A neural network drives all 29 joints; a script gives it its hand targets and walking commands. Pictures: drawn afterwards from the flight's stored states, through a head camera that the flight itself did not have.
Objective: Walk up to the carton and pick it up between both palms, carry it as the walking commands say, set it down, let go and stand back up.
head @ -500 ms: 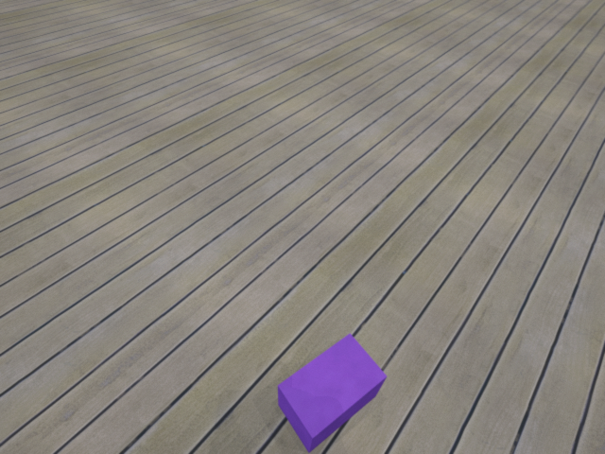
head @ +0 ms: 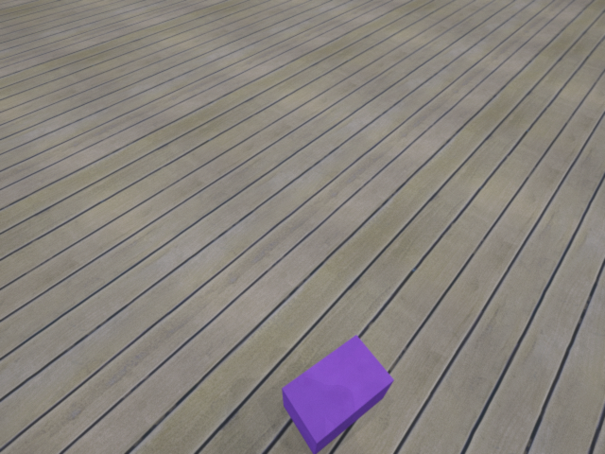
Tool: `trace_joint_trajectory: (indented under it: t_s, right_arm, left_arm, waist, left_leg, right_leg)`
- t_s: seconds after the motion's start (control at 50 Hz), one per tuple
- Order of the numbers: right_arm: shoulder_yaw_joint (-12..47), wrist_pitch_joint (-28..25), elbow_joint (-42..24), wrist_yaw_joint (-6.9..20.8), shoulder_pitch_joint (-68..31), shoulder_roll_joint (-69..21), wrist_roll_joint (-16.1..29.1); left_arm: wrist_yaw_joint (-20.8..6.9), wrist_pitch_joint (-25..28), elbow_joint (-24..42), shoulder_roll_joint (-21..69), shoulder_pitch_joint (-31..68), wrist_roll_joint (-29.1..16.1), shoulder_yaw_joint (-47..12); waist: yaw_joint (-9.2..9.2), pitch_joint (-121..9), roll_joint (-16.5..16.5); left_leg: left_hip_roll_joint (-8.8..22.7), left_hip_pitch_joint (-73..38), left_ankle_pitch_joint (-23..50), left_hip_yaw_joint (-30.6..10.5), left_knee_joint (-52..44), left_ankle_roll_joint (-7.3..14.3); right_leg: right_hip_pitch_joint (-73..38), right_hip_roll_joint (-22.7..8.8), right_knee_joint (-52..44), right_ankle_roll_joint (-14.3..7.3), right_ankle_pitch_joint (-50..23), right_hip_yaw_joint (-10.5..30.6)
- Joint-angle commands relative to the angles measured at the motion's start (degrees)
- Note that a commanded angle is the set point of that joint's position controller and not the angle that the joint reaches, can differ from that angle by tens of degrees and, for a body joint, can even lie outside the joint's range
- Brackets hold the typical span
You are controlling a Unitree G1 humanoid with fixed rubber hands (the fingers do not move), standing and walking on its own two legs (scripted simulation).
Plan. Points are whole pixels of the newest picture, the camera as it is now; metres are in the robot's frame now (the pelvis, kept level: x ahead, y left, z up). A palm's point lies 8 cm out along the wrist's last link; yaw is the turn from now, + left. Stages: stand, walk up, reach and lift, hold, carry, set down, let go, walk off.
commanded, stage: walk up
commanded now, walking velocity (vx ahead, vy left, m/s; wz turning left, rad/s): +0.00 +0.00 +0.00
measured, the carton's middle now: (335, 393) +0.39 -0.10 -0.69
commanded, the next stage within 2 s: none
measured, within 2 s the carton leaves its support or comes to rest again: neither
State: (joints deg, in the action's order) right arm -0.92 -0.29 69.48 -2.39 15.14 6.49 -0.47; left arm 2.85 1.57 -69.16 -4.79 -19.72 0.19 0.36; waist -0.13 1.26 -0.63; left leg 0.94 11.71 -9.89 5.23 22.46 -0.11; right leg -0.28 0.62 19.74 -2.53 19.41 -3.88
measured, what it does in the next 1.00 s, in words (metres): stands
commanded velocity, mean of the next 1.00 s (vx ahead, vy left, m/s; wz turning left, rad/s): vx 0.00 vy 0.00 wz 0.00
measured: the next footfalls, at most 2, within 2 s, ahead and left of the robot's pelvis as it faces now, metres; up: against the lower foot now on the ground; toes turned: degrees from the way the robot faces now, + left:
left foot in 1.58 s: +0.03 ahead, +0.09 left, +0.00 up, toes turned -6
right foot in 1.86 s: -0.09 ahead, -0.19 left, +0.00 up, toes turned -26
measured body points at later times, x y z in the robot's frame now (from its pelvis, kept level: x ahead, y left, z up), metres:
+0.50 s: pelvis +0.02 -0.02 +0.00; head +0.03 -0.02 +0.45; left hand -0.05 +0.18 -0.16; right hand +0.02 -0.23 -0.17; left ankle +0.02 +0.12 -0.74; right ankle -0.09 -0.08 -0.74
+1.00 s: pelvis +0.03 -0.02 -0.01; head +0.04 -0.02 +0.44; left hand -0.02 +0.20 -0.17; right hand +0.04 -0.23 -0.17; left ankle +0.02 +0.12 -0.74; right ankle -0.09 -0.08 -0.74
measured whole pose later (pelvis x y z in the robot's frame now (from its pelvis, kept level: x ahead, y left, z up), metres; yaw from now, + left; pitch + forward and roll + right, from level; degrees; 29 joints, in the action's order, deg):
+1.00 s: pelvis +0.03 -0.02 -0.01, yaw +1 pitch -1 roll +2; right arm -0.3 0.3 68.7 -2.9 13.6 6.7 -0.1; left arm 4.1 1.8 -66.7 -6.7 -20.5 0.1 1.3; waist 0.5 1.1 -1.7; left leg 1.4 10.3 -14.6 4.7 26.2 -1.8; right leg -3.4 0.6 20.7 -3.4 23.3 -5.7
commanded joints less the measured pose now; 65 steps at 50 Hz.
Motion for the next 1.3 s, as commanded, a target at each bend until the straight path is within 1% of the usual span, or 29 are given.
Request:
trace_joint_trajectory:
  t_s: [0.0,0.04,0.1,0.14,0.18,0.22,0.28,0.34,0.36,0.38,0.46,0.52,0.58,0.62,0.7,0.74,0.8,0.88,0.94,0.98,1.06,1.08,1.14,1.16,1.18,1.2,1.22,1.26,1.28]
  right_arm:
    - [-0.1,-0.6,-1.0,-0.2,3.6,2.9,0.1]
    - [-0.7,-0.1,-2.2,-0.3,2.8,4.1,0.1]
    - [0.1,0.1,-0.9,-0.3,2.7,3.1,0.2]
    - [-0.7,0.1,-0.9,-0.3,1.7,5.2,0.1]
    - [-0.2,0.1,-0.4,-0.3,2.3,1.4,0.4]
    - [-0.5,0.1,-2.1,-0.1,1.0,4.2,0.0]
    - [-0.3,0.3,0.0,-0.3,3.0,3.6,0.1]
    - [-0.3,0.4,-1.1,-0.2,0.5,3.8,0.5]
    - [-0.3,0.4,-0.6,-0.3,0.6,4.0,0.2]
    - [-0.4,0.4,-1.0,-0.5,2.2,4.1,0.5]
    - [-0.7,0.4,-1.1,-0.1,1.4,5.7,0.5]
    - [-0.4,0.6,-1.3,-0.4,2.1,4.3,0.2]
    - [-0.9,0.7,-1.6,-0.4,1.1,5.6,0.3]
    - [-0.3,-0.3,-0.8,-0.6,2.8,2.9,0.5]
    - [-0.6,-0.1,-1.3,-0.5,2.3,5.1,0.3]
    - [-1.0,0.2,-0.8,-0.6,3.6,6.9,0.6]
    - [0.0,0.4,-1.6,-0.6,2.6,3.3,0.2]
    - [0.2,0.1,-1.3,-1.0,1.1,5.2,0.5]
    - [0.3,0.2,-1.8,-0.9,1.9,3.8,0.5]
    - [-0.7,0.2,-1.6,-1.0,4.3,5.9,0.4]
    - [-0.2,0.7,-4.4,-1.1,-0.2,4.7,0.1]
    - [-0.9,0.3,-4.6,-1.2,-0.3,7.0,0.2]
    - [-3.1,0.2,-5.9,-1.9,5.9,12.4,0.0]
    - [-3.1,0.2,-5.3,-2.0,8.0,10.6,-0.5]
    - [-3.4,0.3,-6.6,-1.9,6.1,11.6,-0.6]
    - [-3.4,0.3,-9.1,-2.0,3.0,12.2,-0.9]
    - [-3.6,0.0,-9.8,-2.3,0.0,11.6,-0.7]
    - [-3.5,0.2,-14.5,-1.8,-10.4,11.3,0.2]
    - [-2.2,0.7,-15.6,-1.3,-11.5,11.0,0.3]
  left_arm:
    - [0.5,0.2,-0.3,-3.8,-6.5,0.0,0.6]
    - [0.7,0.3,-0.7,-2.4,-7.6,0.1,0.4]
    - [0.9,0.1,-1.2,-3.9,-8.4,0.1,0.5]
    - [0.9,0.1,-0.5,-5.8,-9.3,0.1,1.2]
    - [1.0,0.4,-0.1,-5.5,-8.9,-0.3,1.4]
    - [0.9,0.5,-0.8,-3.7,-9.5,0.5,0.9]
    - [1.2,0.8,0.1,-6.0,-9.2,-0.4,1.3]
    - [1.3,0.1,0.5,-5.6,-9.3,0.0,1.0]
    - [1.3,0.3,0.0,-7.0,-10.1,-0.1,1.3]
    - [1.3,0.8,0.1,-6.0,-10.4,-0.1,1.1]
    - [1.1,0.3,-0.7,-5.1,-9.1,0.5,0.8]
    - [0.8,0.2,-0.4,-3.8,-9.3,0.0,0.5]
    - [1.1,0.6,0.4,-7.2,-9.7,-0.2,1.7]
    - [1.6,0.8,0.4,-6.2,-10.3,-0.4,1.1]
    - [1.5,0.7,1.3,-6.8,-8.9,-0.7,1.5]
    - [1.5,1.0,1.0,-6.6,-8.5,-0.4,1.6]
    - [1.4,0.5,0.6,-6.3,-8.6,0.1,1.2]
    - [1.2,0.0,1.8,-7.2,-8.6,-0.6,1.2]
    - [1.7,-0.1,1.2,-6.2,-11.4,-0.2,2.2]
    - [1.3,0.2,2.1,-6.6,-7.8,-0.4,1.5]
    - [1.2,-0.2,4.0,-8.7,-6.7,1.1,1.9]
    - [1.0,-0.2,4.1,-8.6,-7.4,0.8,1.6]
    - [0.4,-0.3,8.9,-10.5,-5.1,0.5,2.7]
    - [0.2,-0.6,9.2,-9.8,-2.7,-0.4,1.8]
    - [0.2,-1.5,9.8,-8.8,-4.2,0.1,2.3]
    - [0.1,-1.9,10.2,-7.5,-4.8,-0.2,2.0]
    - [-0.2,-2.5,10.2,-8.0,-6.6,0.4,1.8]
    - [-0.4,-2.6,9.8,-6.2,-12.4,1.0,1.2]
    - [-1.0,-2.4,9.7,-7.6,-15.7,1.5,0.8]
  waist:
    - [-0.12,0.1,-2.0]
    - [0.03,4.0,0.2]
    - [-0.42,2.3,-6.0]
    - [0.47,5.6,1.3]
    - [0.67,3.5,0.3]
    - [-0.06,3.3,-3.2]
    - [0.72,3.4,-4.1]
    - [1.15,4.5,0.6]
    - [1.96,6.0,-0.9]
    - [0.07,3.9,-2.6]
    - [0.39,5.7,-0.8]
    - [0.30,4.5,-4.0]
    - [-0.22,3.9,-0.9]
    - [1.02,1.7,-4.3]
    - [0.65,0.0,0.3]
    - [-0.79,0.7,0.1]
    - [0.17,1.7,-4.5]
    - [1.08,2.8,2.7]
    - [1.57,4.6,-6.5]
    - [-0.34,4.0,0.5]
    - [0.24,3.8,-6.9]
    - [0.44,3.3,-4.5]
    - [-2.42,1.0,-3.6]
    - [-3.62,-0.6,1.5]
    - [-2.23,-2.0,8.1]
    - [0.03,-1.9,14.7]
    - [1.58,-0.7,16.3]
    - [7.47,3.7,12.9]
    - [8.79,6.3,4.0]
  left_leg:
    - [6.7,-7.8,12.5,-5.5,-0.6,2.1]
    - [5.8,-3.9,12.4,-5.4,-0.5,2.1]
    - [5.9,-6.3,13.6,-4.4,-0.2,1.5]
    - [5.1,-3.9,11.1,-3.4,0.7,1.2]
    - [5.8,-3.8,11.8,-4.5,-0.1,1.2]
    - [5.0,-5.7,11.3,-3.4,0.8,1.2]
    - [4.9,-4.8,12.4,-1.2,1.9,1.1]
    - [5.1,-2.1,10.1,-3.6,0.5,0.5]
    - [4.3,-1.8,9.6,-2.4,1.5,0.3]
    - [5.0,-3.1,12.2,-2.3,1.8,0.4]
    - [4.7,-4.7,11.4,-4.0,2.5,1.1]
    - [5.4,-4.2,10.3,-4.6,1.1,1.6]
    - [5.0,-5.3,11.3,-4.3,1.7,1.7]
    - [4.8,-5.2,16.9,-4.2,2.4,1.8]
    - [5.0,-8.3,20.3,-3.1,2.6,2.1]
    - [4.6,-7.5,17.2,-2.0,1.4,2.1]
    - [5.2,-6.3,19.4,-3.7,4.2,2.3]
    - [4.8,-4.0,18.7,-3.9,2.1,1.8]
    - [5.1,-3.5,18.5,-3.7,4.6,1.8]
    - [3.8,-3.8,12.6,-3.1,2.8,1.7]
    - [6.9,-5.0,16.9,-2.8,4.9,0.7]
    - [6.5,-5.9,17.8,-0.9,6.1,0.2]
    - [11.3,-12.5,31.0,-1.6,9.8,3.9]
    - [14.5,-9.0,30.7,-5.2,6.7,6.9]
    - [20.3,-5.2,26.8,-7.2,3.2,9.1]
    - [22.6,-0.3,21.4,-9.1,1.0,10.6]
    - [24.5,7.6,20.0,-9.7,-1.0,10.7]
    - [20.5,16.4,11.2,-3.9,6.4,3.7]
    - [10.8,19.9,-3.2,5.8,12.8,0.0]
  right_leg:
    - [7.7,-9.0,-3.5,0.4,-23.6,4.1]
    - [7.4,-8.6,-3.6,0.9,-27.0,4.4]
    - [6.5,-9.3,-2.6,1.8,-31.0,3.2]
    - [7.7,-10.0,-4.2,2.5,-30.7,3.8]
    - [5.3,-8.6,-2.6,0.8,-28.3,2.6]
    - [7.0,-8.7,-2.7,2.2,-29.8,3.2]
    - [6.0,-9.8,-1.1,3.4,-41.3,2.9]
    - [4.3,-10.3,-2.4,2.1,-34.0,4.7]
    - [3.3,-11.0,-2.7,3.7,-39.8,4.1]
    - [4.3,-9.4,-1.3,1.9,-40.4,3.3]
    - [6.5,-10.6,-2.3,4.2,-37.4,4.9]
    - [5.6,-9.2,-3.5,2.5,-29.1,3.9]
    - [6.5,-9.2,-2.5,3.5,-36.5,3.4]
    - [1.6,-8.7,-1.6,3.3,-40.6,1.9]
    - [3.2,-9.3,-0.1,4.1,-42.8,2.1]
    - [3.8,-9.0,0.2,2.7,-39.6,2.6]
    - [3.6,-9.1,-1.0,3.2,-40.0,0.9]
    - [3.7,-8.5,-0.9,3.2,-32.5,1.0]
    - [3.6,-8.1,0.1,4.1,-41.8,1.2]
    - [3.9,-9.7,-1.6,3.3,-38.3,2.5]
    - [5.6,-9.0,2.0,5.1,-45.2,-0.3]
    - [6.8,-9.7,3.6,5.8,-51.5,1.4]
    - [19.2,-5.4,16.7,5.6,-39.5,1.9]
    - [17.2,-2.8,21.8,4.7,-26.9,0.9]
    - [16.6,-2.4,28.8,3.2,0.6,2.3]
    - [17.2,-2.7,35.0,2.4,12.4,2.7]
    - [13.7,-5.1,40.1,0.8,15.1,4.7]
    - [9.3,-7.4,19.9,-0.5,11.9,10.4]
    - [7.6,-8.7,1.7,-1.5,-1.2,8.9]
